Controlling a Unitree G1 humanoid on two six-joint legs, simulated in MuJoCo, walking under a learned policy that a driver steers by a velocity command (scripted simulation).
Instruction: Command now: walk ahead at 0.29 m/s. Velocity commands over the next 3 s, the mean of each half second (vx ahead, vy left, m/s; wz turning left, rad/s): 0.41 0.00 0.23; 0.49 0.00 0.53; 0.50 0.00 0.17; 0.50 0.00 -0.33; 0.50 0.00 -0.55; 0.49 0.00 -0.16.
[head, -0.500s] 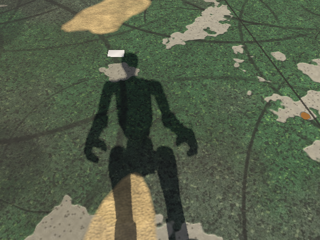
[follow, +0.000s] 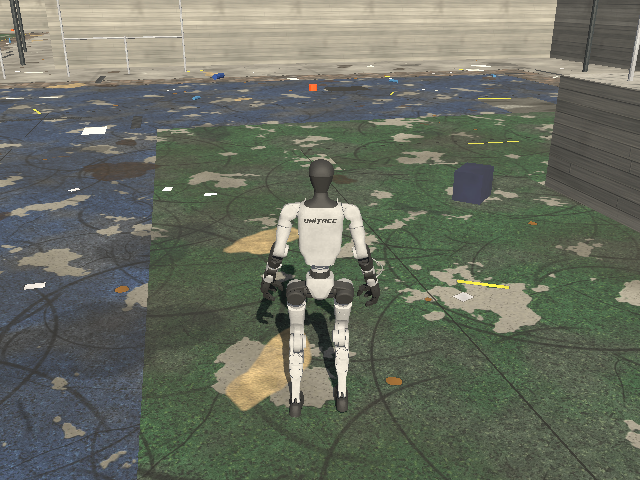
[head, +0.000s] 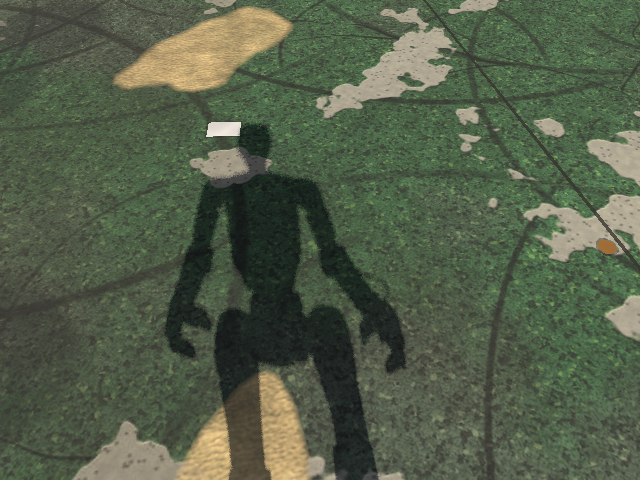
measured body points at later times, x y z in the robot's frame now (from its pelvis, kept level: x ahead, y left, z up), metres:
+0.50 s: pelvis +0.21 +0.02 -0.02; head +0.25 +0.02 +0.43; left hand +0.13 +0.28 -0.15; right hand +0.48 -0.16 -0.09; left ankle +0.36 +0.13 -0.72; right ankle +0.01 -0.12 -0.73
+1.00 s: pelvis +0.51 +0.08 +0.00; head +0.53 +0.10 +0.45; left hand +0.62 +0.39 -0.07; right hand +0.66 -0.18 -0.11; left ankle +0.36 +0.13 -0.73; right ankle +0.69 +0.02 -0.73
